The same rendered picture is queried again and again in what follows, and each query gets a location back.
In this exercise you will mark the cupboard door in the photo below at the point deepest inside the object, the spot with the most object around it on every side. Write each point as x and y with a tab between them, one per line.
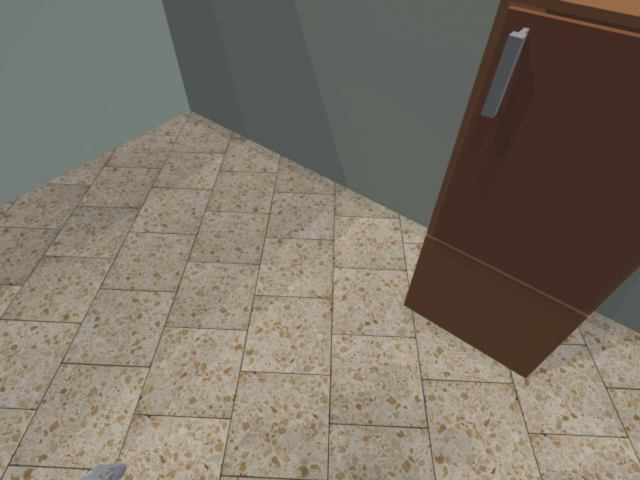
548	190

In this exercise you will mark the handle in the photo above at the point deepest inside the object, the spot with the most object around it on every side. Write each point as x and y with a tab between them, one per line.
507	63

